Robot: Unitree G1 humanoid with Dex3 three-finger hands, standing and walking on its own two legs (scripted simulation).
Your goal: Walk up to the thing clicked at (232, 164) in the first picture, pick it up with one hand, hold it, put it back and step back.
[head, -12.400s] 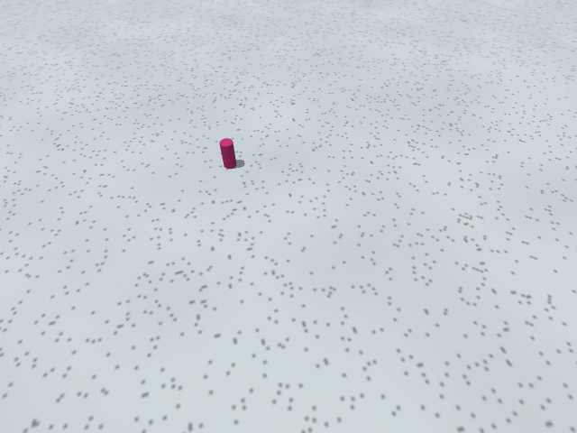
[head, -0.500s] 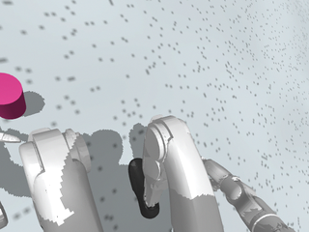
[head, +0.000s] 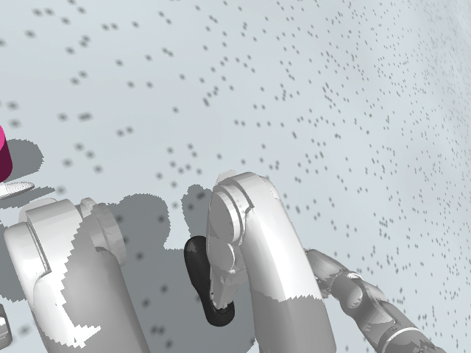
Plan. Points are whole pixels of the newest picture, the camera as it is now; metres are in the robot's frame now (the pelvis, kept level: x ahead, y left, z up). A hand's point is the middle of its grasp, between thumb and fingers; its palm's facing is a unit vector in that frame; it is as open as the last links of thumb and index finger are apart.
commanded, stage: close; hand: left
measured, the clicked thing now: out of the picture +0.42 +0.27 -0.20
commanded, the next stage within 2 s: settle in 0.48 s
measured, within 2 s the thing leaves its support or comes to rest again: leaves its support in 0.94 s
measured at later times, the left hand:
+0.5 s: hand out of the picture +0.41 +0.27 -0.18, palm faces +0.30 -0.95 -0.01, open 9.3 cm
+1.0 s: hand out of the picture +0.40 +0.27 -0.16, palm faces +0.27 -0.96 -0.02, open 9.6 cm
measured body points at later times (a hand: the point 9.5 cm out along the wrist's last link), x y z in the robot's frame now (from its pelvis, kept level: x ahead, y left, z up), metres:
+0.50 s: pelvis +0.00 +0.00 +0.00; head +0.22 +0.20 +0.34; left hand +0.39 +0.32 -0.17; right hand +0.19 -0.24 -0.03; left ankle +0.08 +0.13 -0.24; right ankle +0.13 -0.13 -0.24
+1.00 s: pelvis +0.00 +0.00 +0.01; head +0.22 +0.20 +0.35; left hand +0.38 +0.32 -0.16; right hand +0.19 -0.23 -0.03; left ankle +0.08 +0.13 -0.24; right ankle +0.13 -0.13 -0.24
